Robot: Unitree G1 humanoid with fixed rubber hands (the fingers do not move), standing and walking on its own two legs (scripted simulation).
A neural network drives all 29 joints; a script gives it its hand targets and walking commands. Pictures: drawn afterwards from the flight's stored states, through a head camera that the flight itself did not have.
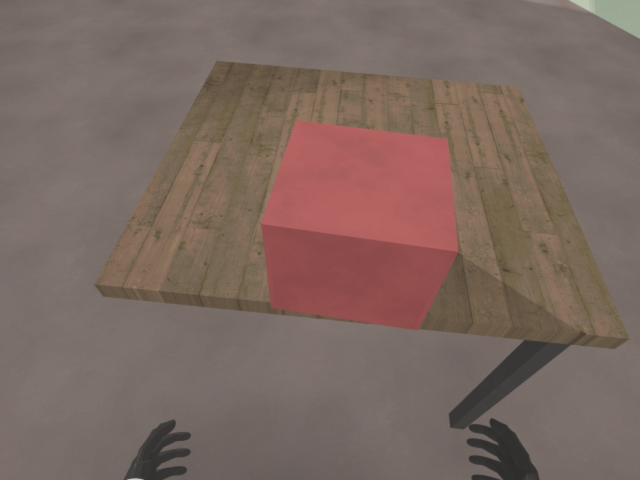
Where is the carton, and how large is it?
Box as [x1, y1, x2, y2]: [261, 120, 457, 329]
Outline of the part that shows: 296,120 261,223 271,307 417,329 457,253 447,139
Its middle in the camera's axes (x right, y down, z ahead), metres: +0.05 -0.03 +0.60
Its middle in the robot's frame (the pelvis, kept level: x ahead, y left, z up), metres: +0.48 +0.00 +0.02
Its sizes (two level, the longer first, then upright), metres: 0.230 0.216 0.198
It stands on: a table, 0.69 m high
